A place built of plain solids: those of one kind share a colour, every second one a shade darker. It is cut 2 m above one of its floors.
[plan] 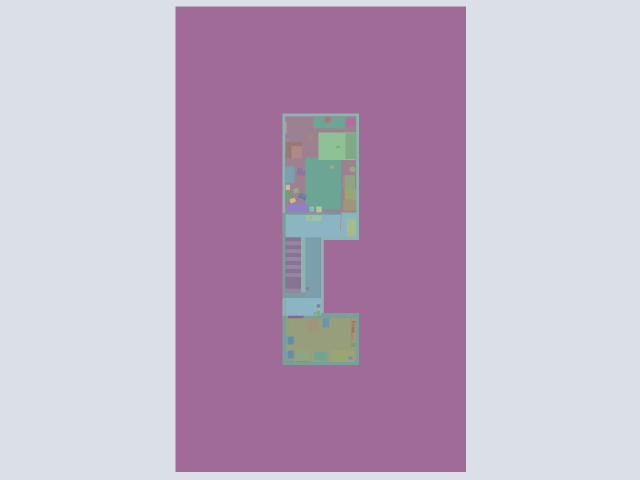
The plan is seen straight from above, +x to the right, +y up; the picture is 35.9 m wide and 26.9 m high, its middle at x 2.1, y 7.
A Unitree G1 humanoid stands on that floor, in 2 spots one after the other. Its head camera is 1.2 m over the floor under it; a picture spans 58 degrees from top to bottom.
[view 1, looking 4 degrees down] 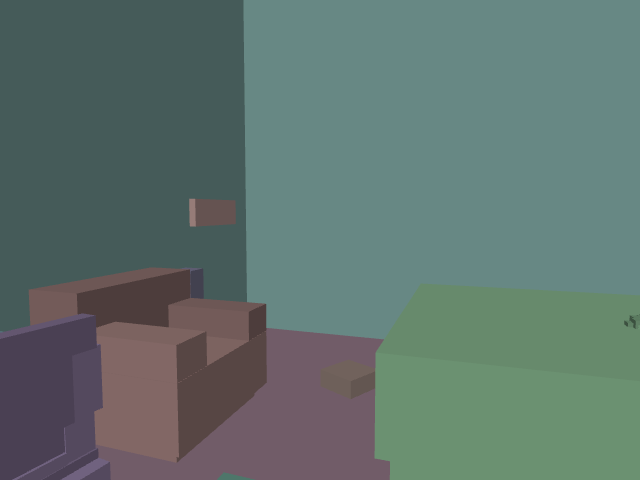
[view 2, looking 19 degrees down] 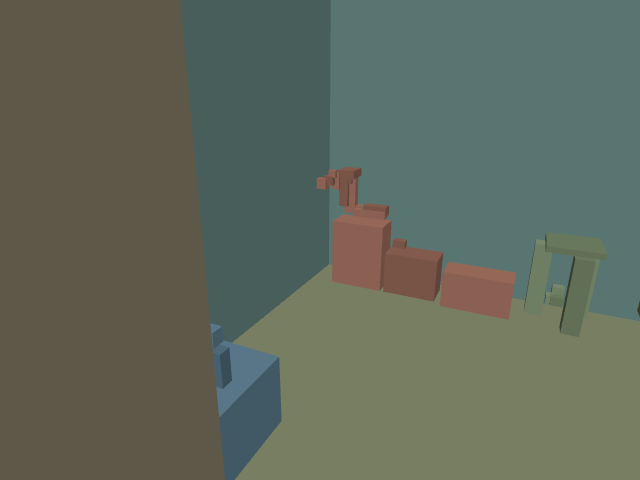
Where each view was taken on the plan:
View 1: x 2.33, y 9.97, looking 109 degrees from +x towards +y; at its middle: wall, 4.20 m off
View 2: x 1.46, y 1.39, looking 26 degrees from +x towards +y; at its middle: wall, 2.97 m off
